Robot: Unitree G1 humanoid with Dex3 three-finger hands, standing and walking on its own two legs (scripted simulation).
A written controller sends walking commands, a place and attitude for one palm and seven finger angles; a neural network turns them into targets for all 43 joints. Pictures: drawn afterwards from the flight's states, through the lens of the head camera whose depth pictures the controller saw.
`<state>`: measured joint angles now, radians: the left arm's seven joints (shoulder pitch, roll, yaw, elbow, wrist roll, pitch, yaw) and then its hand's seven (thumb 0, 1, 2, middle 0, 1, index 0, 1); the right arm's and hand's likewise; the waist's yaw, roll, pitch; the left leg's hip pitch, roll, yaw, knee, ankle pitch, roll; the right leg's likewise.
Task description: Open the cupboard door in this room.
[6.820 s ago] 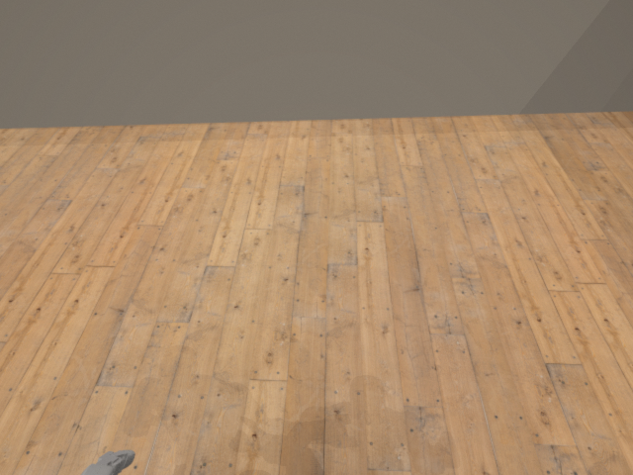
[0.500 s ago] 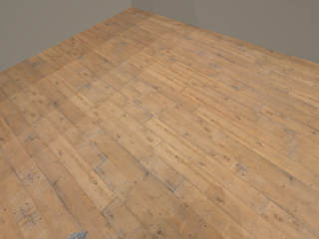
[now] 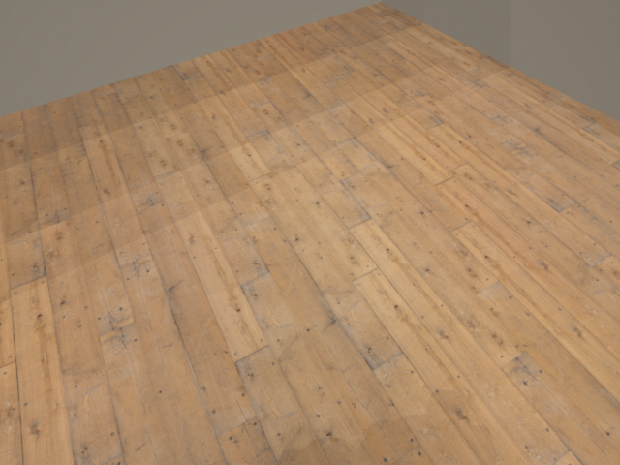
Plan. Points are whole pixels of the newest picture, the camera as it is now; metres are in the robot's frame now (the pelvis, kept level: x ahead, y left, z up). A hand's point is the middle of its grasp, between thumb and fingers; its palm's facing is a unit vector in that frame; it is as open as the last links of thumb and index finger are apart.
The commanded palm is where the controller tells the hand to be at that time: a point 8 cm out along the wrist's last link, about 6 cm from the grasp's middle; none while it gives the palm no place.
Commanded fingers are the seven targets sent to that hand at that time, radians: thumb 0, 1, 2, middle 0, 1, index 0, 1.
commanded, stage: turn or walk to find it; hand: left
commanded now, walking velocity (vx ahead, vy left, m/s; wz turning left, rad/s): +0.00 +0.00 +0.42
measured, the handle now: out of the picture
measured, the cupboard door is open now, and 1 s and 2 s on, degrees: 0 0 0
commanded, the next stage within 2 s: none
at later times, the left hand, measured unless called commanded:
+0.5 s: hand out of the picture +0.04 +0.21 -0.15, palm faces +0.17 -0.95 -0.28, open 7.3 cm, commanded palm none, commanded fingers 0.00 0.90 0.90 -0.20 -0.30 -0.20 -0.30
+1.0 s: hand out of the picture -0.12 +0.18 -0.17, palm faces +0.44 -0.86 -0.24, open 7.3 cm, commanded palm none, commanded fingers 0.00 0.90 0.90 -0.20 -0.30 -0.20 -0.30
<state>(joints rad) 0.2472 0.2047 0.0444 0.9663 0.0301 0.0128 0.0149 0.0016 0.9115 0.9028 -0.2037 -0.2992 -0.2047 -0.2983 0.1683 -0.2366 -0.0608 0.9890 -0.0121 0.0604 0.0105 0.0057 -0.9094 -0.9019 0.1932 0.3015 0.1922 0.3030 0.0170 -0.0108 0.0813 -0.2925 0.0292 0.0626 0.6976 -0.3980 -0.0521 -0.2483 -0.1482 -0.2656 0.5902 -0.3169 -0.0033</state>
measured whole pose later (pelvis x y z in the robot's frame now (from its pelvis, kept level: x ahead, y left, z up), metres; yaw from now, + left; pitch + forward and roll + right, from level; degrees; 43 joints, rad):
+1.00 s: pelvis -0.06 -0.01 +0.00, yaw +25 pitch +0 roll +1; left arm 0.25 0.21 0.05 0.97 0.03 0.02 0.01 0.00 0.91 0.90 -0.20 -0.30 -0.20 -0.30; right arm 0.16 -0.24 -0.06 0.98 -0.01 0.05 0.01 0.01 -0.91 -0.90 0.19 0.30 0.19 0.30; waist 0.02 -0.01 0.08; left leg -0.27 0.03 0.07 0.65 -0.36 -0.05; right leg -0.27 -0.16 -0.28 0.60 -0.32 0.00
